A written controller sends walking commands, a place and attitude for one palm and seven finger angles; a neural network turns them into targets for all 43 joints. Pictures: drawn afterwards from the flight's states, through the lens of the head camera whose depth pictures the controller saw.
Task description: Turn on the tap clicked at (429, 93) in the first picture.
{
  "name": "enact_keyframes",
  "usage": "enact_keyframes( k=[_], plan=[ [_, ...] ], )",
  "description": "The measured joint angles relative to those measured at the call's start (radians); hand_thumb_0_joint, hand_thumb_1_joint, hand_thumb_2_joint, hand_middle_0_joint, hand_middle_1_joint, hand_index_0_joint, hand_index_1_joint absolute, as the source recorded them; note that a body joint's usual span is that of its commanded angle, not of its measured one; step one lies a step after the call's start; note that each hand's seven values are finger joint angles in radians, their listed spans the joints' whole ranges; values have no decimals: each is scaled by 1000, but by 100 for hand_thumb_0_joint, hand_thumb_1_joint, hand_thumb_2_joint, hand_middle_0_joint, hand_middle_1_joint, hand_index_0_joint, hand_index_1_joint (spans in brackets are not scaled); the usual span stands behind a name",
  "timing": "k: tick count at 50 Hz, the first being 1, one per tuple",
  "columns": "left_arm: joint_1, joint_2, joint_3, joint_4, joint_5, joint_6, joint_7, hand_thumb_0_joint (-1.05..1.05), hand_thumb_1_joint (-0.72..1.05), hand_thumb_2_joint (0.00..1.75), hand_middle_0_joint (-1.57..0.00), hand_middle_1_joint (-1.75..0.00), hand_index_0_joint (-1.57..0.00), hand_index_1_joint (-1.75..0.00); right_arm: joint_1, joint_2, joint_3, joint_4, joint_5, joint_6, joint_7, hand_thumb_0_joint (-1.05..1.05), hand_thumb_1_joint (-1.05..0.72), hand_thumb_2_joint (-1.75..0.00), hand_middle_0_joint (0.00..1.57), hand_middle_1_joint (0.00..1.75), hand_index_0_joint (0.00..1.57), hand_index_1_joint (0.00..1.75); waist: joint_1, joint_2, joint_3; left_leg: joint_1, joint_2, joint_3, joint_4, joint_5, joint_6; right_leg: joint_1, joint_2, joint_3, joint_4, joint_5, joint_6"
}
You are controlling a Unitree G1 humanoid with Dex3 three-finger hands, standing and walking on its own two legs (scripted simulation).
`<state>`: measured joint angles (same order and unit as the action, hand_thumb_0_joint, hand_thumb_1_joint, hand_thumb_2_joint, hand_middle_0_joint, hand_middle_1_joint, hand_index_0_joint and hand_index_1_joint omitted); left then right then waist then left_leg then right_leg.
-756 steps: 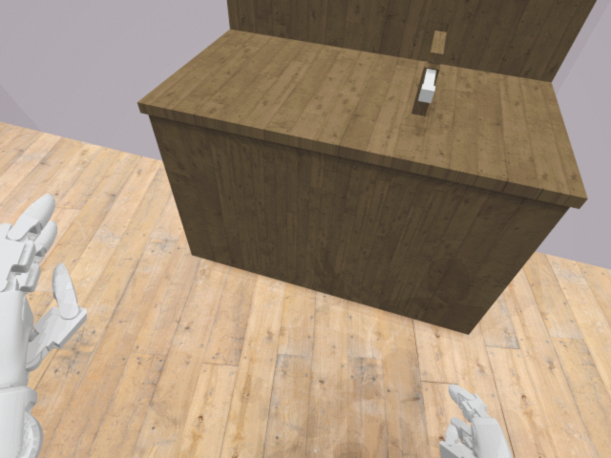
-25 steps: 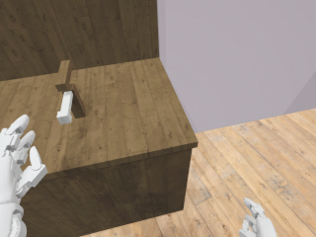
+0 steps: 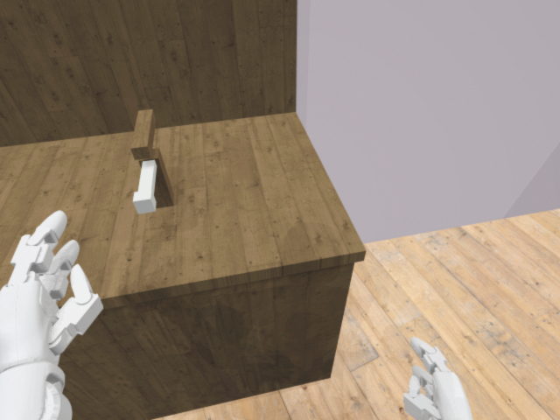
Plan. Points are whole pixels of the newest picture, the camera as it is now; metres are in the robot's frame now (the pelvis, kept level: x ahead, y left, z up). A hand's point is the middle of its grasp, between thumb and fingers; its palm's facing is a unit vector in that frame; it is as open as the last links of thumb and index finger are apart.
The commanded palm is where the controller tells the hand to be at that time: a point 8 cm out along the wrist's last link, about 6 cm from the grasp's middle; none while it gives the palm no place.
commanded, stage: turn the palm inward beside the body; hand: left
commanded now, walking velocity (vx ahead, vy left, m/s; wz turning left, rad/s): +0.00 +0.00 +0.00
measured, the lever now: (144, 201) +0.40 +0.29 +0.11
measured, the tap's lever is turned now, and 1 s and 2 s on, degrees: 0 0 0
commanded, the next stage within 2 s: reach beside the lever's end, fingers flat in 0.68 s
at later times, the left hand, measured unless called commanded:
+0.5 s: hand (110, 305) +0.18 +0.22 +0.16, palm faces +0.50 -0.86 -0.12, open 7.4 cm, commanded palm +0.13 +0.26 +0.17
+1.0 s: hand (116, 293) +0.20 +0.22 +0.15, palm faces +0.54 -0.84 -0.12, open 7.4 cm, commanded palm +0.16 +0.26 +0.16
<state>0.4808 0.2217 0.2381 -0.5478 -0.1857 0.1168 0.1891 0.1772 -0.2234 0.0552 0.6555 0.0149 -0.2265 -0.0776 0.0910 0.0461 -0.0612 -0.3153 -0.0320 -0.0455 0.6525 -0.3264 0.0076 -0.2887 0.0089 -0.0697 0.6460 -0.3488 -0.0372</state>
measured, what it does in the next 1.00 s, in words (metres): stands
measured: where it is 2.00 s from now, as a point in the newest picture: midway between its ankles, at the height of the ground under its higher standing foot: outside the picture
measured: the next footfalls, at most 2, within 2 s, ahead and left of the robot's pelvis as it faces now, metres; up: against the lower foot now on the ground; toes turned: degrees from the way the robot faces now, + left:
none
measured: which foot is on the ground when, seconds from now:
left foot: down 0.00-1.00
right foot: down 0.00-1.00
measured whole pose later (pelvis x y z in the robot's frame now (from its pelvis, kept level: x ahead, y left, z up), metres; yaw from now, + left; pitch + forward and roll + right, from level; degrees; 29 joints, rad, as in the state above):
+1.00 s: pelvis +0.01 -0.03 +0.00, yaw +1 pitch +0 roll +1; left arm 0.44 0.21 0.28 -0.48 -0.25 0.16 0.19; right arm 0.18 -0.24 0.04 0.68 0.02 -0.25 -0.08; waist 0.09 0.06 -0.06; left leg -0.29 -0.01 -0.07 0.62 -0.32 -0.03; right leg -0.26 0.03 -0.09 0.62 -0.36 -0.07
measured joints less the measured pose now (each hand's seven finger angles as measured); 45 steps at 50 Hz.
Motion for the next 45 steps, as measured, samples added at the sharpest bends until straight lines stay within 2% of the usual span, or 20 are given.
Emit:
enact_keyframes(
  k=[9,16,21,45],
  plan=[
    [13,-13,-15,-19,-19,41,17,2,89,90,-20,-30,-21,-30,-1,-3,6,8,5,-3,-5,2,-91,-90,21,30,20,30,-3,8,6,8,1,-4,-7,12,-2,8,1,-4,-5,10,-2],
    [0,-18,-1,-18,-41,68,25,2,89,90,-20,-30,-21,-30,-2,-5,8,21,8,-12,-8,2,-91,-90,21,30,20,30,-2,13,8,14,6,-13,-12,14,-9,17,6,-13,-13,11,-9],
    [4,-22,-6,-22,-39,79,22,2,89,90,-20,-30,-20,-30,-2,-10,5,21,7,-20,-7,2,-91,-90,21,30,20,30,-3,18,6,20,10,-17,-17,11,-14,24,11,-16,-19,9,-15],
    [-1,-23,4,10,-52,51,2,2,89,90,-20,-30,-21,-30,5,-19,-15,18,8,-28,-3,2,-91,-90,21,30,20,29,2,16,-4,30,23,-25,-31,-1,-34,28,24,-24,-19,-13,-35]
  ],
)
